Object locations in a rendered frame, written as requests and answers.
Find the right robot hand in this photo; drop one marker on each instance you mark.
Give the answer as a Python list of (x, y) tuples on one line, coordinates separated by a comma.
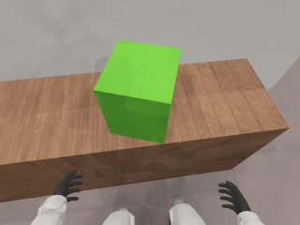
[(239, 203)]

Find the robot left thigh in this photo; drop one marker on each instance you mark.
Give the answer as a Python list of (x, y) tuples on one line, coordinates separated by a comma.
[(121, 217)]

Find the robot right thigh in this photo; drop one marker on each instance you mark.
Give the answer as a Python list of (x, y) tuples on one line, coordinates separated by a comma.
[(184, 214)]

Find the right robot forearm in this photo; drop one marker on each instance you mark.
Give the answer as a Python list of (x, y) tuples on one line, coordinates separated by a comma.
[(248, 218)]

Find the pedestal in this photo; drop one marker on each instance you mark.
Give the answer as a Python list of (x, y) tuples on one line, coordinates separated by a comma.
[(221, 114)]

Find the carton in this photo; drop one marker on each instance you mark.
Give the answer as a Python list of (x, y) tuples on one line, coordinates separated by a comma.
[(135, 89)]

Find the left robot hand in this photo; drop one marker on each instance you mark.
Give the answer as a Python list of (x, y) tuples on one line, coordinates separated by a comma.
[(64, 185)]

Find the robot thigh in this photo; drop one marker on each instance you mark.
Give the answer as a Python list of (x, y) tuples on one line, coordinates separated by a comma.
[(121, 217), (184, 214)]

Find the left robot forearm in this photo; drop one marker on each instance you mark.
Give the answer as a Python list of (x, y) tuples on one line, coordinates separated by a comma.
[(52, 212)]

